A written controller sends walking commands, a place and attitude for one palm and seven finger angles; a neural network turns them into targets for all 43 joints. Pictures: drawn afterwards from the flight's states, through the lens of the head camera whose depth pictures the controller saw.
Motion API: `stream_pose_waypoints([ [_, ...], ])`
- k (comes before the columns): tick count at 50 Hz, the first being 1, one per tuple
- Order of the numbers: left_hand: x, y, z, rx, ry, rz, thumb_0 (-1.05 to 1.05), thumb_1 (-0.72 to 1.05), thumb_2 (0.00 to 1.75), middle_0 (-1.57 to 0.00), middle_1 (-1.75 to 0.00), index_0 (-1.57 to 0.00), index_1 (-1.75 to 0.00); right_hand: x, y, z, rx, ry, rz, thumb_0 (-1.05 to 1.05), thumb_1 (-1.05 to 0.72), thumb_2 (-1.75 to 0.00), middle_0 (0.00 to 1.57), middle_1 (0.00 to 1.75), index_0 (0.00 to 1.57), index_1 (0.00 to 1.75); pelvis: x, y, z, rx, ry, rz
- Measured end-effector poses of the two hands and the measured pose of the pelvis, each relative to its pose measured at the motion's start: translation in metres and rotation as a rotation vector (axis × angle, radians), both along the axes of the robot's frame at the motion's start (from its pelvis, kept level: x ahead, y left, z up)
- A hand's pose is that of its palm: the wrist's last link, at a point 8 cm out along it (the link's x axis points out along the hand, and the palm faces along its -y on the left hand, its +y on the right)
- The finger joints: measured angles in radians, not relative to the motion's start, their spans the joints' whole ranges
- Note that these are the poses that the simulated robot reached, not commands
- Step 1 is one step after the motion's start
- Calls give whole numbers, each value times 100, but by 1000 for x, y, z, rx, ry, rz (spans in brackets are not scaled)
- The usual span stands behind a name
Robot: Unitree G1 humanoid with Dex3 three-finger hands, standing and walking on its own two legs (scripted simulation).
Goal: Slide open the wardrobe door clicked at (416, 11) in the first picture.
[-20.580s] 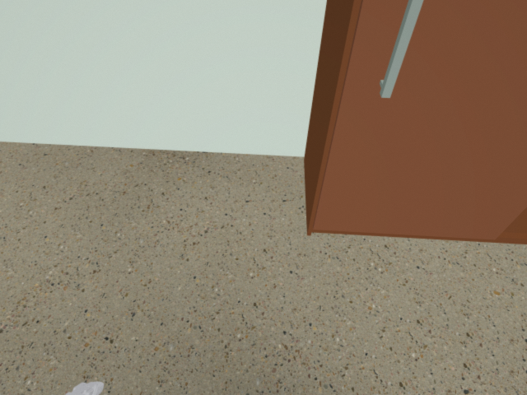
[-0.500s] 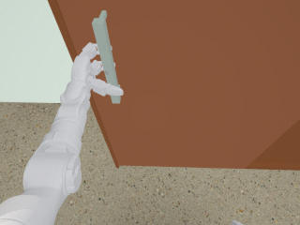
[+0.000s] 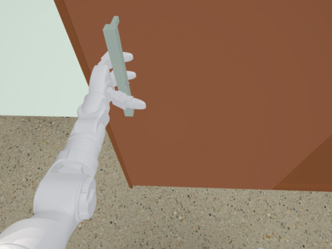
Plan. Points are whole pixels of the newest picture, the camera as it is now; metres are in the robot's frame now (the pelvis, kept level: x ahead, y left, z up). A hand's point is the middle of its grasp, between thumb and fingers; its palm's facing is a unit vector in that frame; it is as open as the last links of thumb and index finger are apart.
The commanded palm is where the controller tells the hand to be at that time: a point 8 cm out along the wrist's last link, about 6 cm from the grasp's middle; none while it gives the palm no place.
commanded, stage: slide the fingers in behind the handle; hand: left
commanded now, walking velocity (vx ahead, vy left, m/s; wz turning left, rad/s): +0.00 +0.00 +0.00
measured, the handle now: (123, 72) +0.52 +0.11 +0.15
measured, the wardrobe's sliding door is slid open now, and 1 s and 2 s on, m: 0.00 0.00 0.00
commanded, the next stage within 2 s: grip the handle and tug to test in 0.40 s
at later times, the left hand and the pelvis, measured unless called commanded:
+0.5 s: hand (128, 83) +0.46 +0.09 +0.16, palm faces -0.06 -1.00 +0.00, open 13.9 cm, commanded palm +0.44 +0.14 +0.16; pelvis +0.00 +0.00 +0.00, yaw +0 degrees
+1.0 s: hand (125, 84) +0.46 +0.09 +0.16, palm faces -0.06 -1.00 +0.00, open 8.4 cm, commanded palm +0.44 +0.15 +0.16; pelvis -0.01 +0.00 +0.00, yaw +0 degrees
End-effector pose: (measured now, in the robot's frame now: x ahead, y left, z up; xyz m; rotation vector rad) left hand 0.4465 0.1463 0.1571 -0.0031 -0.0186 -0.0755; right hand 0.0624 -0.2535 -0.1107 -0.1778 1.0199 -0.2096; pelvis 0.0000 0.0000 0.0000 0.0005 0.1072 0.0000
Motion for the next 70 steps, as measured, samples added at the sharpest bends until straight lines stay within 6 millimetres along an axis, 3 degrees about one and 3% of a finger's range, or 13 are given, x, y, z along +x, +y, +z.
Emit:
stream_pose_waypoints([
  [31, -4, 1, 2, 11, -15, 20, -1, -45, 32, -31, -120, -31, -121, -14, 1, -1, 11, 4, -23, 1, -90, -90, 20, 30, 20, 30, -4, 0, 0, 3, -6, -12],
  [40, -5, 9, 2, 9, -12, 25, -1, -17, 45, -34, -124, -34, -125, -10, 0, 1, -2, -5, -14, 1, -90, -90, 20, 30, 20, 30, -6, 0, 0, 1, -7, -7],
  [58, -3, 1, 3, 3, -20, 13, 1, 64, 79, -42, -136, -41, -135, -8, 4, 0, 7, -4, -12, 1, -90, -90, 20, 30, 20, 30, -4, 2, 0, 2, -2, -9],
  [70, -3, 1, 3, -6, -14, 5, 1, 66, 79, -41, -139, -40, -137, -6, 1, 3, 2, -13, -29, 1, -90, -90, 20, 30, 20, 30, -2, 0, 1, 1, -9, -18],
])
